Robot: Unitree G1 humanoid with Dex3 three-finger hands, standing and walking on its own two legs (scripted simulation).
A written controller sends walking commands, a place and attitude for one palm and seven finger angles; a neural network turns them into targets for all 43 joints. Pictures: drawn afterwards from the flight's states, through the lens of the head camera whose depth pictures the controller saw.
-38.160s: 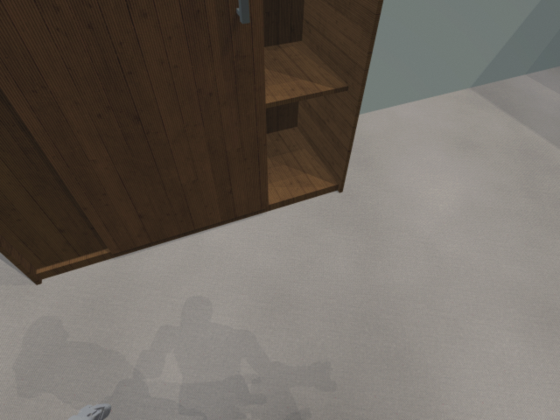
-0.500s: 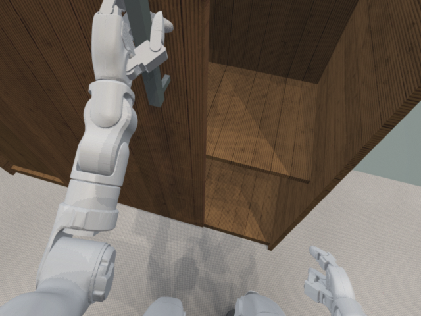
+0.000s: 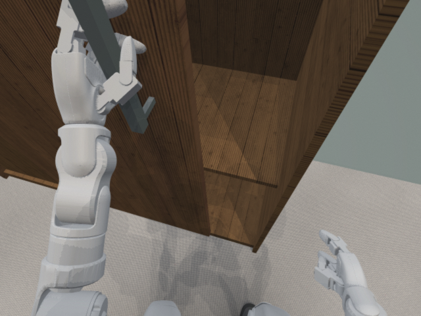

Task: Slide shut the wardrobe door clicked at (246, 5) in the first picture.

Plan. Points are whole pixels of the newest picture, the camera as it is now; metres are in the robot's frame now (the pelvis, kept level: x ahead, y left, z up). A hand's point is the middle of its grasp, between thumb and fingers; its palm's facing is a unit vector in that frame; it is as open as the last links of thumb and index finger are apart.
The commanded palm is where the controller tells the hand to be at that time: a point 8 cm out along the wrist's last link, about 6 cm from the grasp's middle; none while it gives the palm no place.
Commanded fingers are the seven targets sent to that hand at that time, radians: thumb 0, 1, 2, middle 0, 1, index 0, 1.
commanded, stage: step sideways, sliding the door along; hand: left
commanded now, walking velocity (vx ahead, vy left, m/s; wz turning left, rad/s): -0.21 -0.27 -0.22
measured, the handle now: (115, 36) +0.39 +0.18 +0.28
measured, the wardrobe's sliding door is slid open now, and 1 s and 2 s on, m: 0.20 0.00 0.00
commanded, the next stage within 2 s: stop walking and hold the door there in 1.02 s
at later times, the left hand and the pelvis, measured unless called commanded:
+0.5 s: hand (272, 112) +0.32 -0.02 +0.25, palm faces -0.13 -0.98 -0.13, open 7.0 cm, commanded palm +0.32 +0.03 +0.25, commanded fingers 0.00 0.90 0.90 -0.45 -1.40 -0.45 -1.40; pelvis -0.04 -0.05 +0.00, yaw -6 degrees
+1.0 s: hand (300, 110) +0.32 -0.04 +0.25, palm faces +0.12 -0.99 -0.05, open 6.3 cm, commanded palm +0.29 -0.06 +0.25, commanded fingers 0.00 0.90 0.90 -0.45 -1.40 -0.45 -1.40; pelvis -0.10 -0.16 +0.01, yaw -8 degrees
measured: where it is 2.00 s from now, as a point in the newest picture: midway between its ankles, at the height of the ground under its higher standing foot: outside the picture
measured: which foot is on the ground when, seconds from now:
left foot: down 0.00-0.04, up 0.06-0.14, down 0.16-0.68, up 0.70-0.90, down 0.92-1.00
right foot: down 0.00-0.54, up 0.56-0.64, down 0.66-0.92, up 0.94-1.00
